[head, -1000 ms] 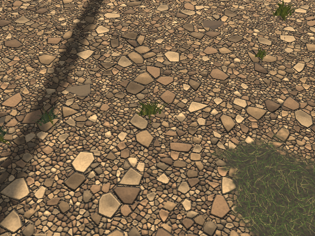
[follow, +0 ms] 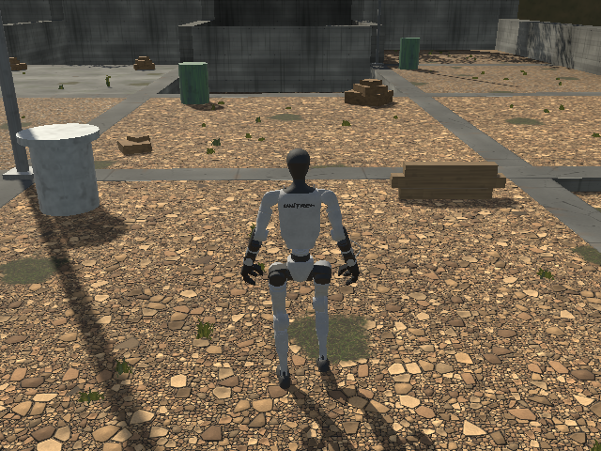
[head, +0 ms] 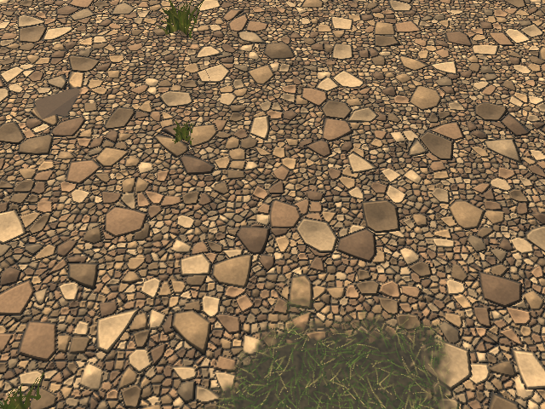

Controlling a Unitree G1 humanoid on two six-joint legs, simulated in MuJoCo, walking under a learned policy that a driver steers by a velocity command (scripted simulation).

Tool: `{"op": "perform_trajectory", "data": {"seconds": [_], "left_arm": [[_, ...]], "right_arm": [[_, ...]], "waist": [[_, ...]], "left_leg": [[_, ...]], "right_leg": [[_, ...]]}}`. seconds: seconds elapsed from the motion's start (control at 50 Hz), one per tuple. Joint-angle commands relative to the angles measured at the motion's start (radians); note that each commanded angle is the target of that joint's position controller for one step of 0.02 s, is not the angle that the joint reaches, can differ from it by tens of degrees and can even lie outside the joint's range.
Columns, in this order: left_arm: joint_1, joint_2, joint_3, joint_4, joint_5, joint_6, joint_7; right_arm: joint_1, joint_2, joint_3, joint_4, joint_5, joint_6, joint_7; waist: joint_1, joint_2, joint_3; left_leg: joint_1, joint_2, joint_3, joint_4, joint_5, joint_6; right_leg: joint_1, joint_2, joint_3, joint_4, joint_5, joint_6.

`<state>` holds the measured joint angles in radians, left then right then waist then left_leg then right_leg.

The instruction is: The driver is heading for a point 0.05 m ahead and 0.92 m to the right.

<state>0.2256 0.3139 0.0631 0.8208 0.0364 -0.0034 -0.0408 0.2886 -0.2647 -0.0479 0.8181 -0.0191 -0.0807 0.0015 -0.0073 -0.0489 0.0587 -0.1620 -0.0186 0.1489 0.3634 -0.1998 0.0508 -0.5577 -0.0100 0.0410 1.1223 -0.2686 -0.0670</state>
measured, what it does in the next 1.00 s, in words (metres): walks ahead, turning right: right foot, then left foot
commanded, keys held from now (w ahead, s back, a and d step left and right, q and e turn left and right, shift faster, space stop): w+e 0.70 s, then e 0.30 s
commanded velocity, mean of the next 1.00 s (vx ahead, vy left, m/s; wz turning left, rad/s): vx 0.43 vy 0.00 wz -0.60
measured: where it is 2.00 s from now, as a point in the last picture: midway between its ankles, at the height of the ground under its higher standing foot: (349, 375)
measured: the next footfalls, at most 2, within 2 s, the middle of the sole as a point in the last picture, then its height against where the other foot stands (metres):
right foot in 0.28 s outside the picture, level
left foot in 0.82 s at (312, 333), level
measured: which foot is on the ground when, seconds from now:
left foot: down 0.00-0.28, up 0.30-0.80, down 0.82-1.00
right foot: up 0.00-0.26, down 0.28-0.82, up 0.84-1.00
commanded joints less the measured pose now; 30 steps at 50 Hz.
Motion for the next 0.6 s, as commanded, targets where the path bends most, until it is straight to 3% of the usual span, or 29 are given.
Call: {"op": "perform_trajectory", "data": {"seconds": [0.02, 0.1, 0.16, 0.2, 0.24, 0.26, 0.28, 0.3, 0.32, 0.34, 0.36, 0.38, 0.4, 0.42, 0.46, 0.52, 0.6], "left_arm": [[-0.027, 0.013, -0.005, -0.075, 0.001, 0.002, -0.02], [-0.173, -0.019, -0.026, -0.126, -0.005, -0.01, -0.039], [-0.258, -0.014, -0.03, -0.158, 0.0, -0.01, -0.048], [-0.277, -0.001, -0.026, -0.169, 0.009, -0.009, -0.045], [-0.229, 0.017, -0.016, -0.16, 0.016, -0.009, -0.035], [-0.143, 0.034, -0.005, -0.137, 0.017, -0.014, -0.028], [0.018, 0.059, 0.012, -0.084, 0.022, -0.023, -0.016], [0.177, 0.14, 0.043, -0.046, 0.029, -0.024, 0.003], [0.134, 0.246, 0.066, -0.071, 0.006, -0.014, 0.017], [0.185, 0.219, 0.063, -0.077, -0.014, -0.004, 0.027], [0.144, 0.188, 0.057, -0.053, -0.02, -0.004, 0.036], [0.1, 0.141, 0.045, -0.046, -0.026, -0.011, 0.038], [0.056, 0.116, 0.038, -0.051, -0.029, -0.019, 0.041], [0.023, 0.092, 0.029, -0.057, -0.034, -0.027, 0.043], [0.035, 0.087, 0.026, -0.053, -0.041, -0.046, 0.037], [0.094, 0.114, 0.034, -0.034, -0.034, -0.054, 0.033], [0.185, 0.112, 0.034, -0.007, -0.035, -0.056, 0.034]], "right_arm": [[0.019, -0.094, -0.02, -0.03, 0.003, -0.025, 0.004], [0.048, -0.104, -0.022, -0.006, 0.004, -0.023, 0.002], [0.098, -0.133, -0.028, 0.018, 0.004, -0.016, -0.006], [0.128, -0.148, -0.031, 0.036, 0.004, -0.002, -0.013], [0.141, -0.176, -0.035, 0.049, 0.001, 0.016, -0.02], [0.143, -0.188, -0.037, 0.051, 0.001, 0.026, -0.023], [0.13, -0.191, -0.034, 0.042, 0.004, 0.035, -0.022], [0.135, -0.162, -0.025, 0.008, -0.002, 0.035, -0.019], [0.156, -0.058, -0.006, -0.074, 0.003, 0.029, 0.007], [0.009, -0.153, -0.024, -0.094, -0.006, 0.023, 0.005], [-0.045, -0.136, -0.019, -0.115, 0.01, 0.01, 0.009], [-0.025, -0.124, -0.013, -0.1, 0.01, 0.002, 0.007], [-0.013, -0.122, -0.015, -0.089, -0.004, 0.011, 0.006], [0.024, -0.117, -0.013, -0.08, -0.02, 0.029, 0.007], [0.032, -0.104, -0.013, -0.081, -0.03, 0.058, 0.015], [-0.066, -0.088, -0.01, -0.115, -0.027, 0.071, 0.019], [-0.22, -0.09, -0.008, -0.164, -0.024, 0.068, 0.019]], "waist": [[0.01, 0.127, -0.003], [-0.017, 0.129, 0.013], [-0.04, 0.13, 0.03], [-0.041, 0.132, 0.03], [-0.012, 0.154, -0.016], [0.026, 0.155, -0.069], [0.097, 0.122, -0.159], [0.156, 0.018, -0.276], [0.071, -0.215, -0.346], [0.143, -0.033, -0.327], [0.113, -0.006, -0.191], [0.062, 0.039, -0.116], [0.021, 0.055, -0.08], [-0.013, 0.042, -0.083], [-0.03, 0.032, -0.089], [-0.006, 0.028, -0.042], [0.051, 0.009, -0.009]], "left_leg": [[0.037, 0.284, -0.158, -0.221, 0.235, 0.119], [0.041, 0.242, -0.014, -0.212, 0.313, 0.085], [0.108, 0.269, 0.024, -0.2, 0.357, 0.072], [0.19, 0.29, 0.048, -0.146, 0.482, 0.063], [0.247, 0.299, 0.084, 0.005, 0.795, 0.051], [0.25, 0.3, 0.097, 0.15, 0.891, 0.049], [0.171, 0.286, 0.119, 0.368, 0.832, 0.03], [-0.042, 0.263, 0.121, 0.671, 0.49, -0.003], [-0.494, 0.059, 0.057, 1.002, -0.381, -0.069], [-0.603, 0.057, -0.131, 1.05, -0.327, -0.064], [-0.63, 0.107, -0.152, 0.994, -0.202, -0.051], [-0.563, 0.137, -0.152, 0.894, -0.149, -0.05], [-0.498, 0.155, -0.159, 0.835, -0.14, -0.058], [-0.434, 0.161, -0.163, 0.802, -0.134, -0.071], [-0.401, 0.154, -0.152, 0.755, -0.127, -0.092], [-0.463, 0.148, -0.141, 0.65, -0.021, -0.111], [-0.548, 0.126, -0.15, 0.485, 0.118, -0.111]], "right_leg": [[-0.11, -0.056, 0.017, -0.062, 0.104, 0.016], [-0.053, -0.049, -0.065, -0.32, 0.269, 0.017], [-0.018, -0.04, -0.119, -0.441, 0.244, -0.005], [-0.007, -0.017, -0.143, -0.49, 0.161, -0.031], [0.088, 0.048, -0.178, -0.52, 0.041, -0.07], [0.185, 0.087, -0.182, -0.545, 0.002, -0.096], [0.39, 0.118, -0.17, -0.617, 0.029, -0.128], [0.648, -0.047, 0.062, -0.656, -0.101, -0.179], [0.919, -0.33, 0.602, -0.742, -0.105, -0.322], [0.904, -0.324, 0.661, -0.819, -0.009, -0.311], [0.796, -0.291, 0.478, -0.822, 0.149, -0.287], [0.659, -0.244, 0.384, -0.833, 0.304, -0.254], [0.564, -0.191, 0.312, -0.844, 0.389, -0.226], [0.501, -0.155, 0.265, -0.861, 0.427, -0.216], [0.445, -0.124, 0.24, -0.884, 0.459, -0.223], [0.406, -0.099, 0.243, -0.93, 0.372, -0.215], [0.476, -0.091, 0.272, -0.929, 0.371, -0.189]]}}
Keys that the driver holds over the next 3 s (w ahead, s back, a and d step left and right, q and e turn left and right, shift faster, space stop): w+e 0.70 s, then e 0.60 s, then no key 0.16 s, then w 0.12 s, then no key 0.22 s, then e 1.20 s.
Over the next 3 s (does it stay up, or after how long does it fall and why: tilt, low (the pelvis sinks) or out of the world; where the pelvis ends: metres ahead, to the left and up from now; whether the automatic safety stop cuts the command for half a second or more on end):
stays up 0.59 -0.20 0.00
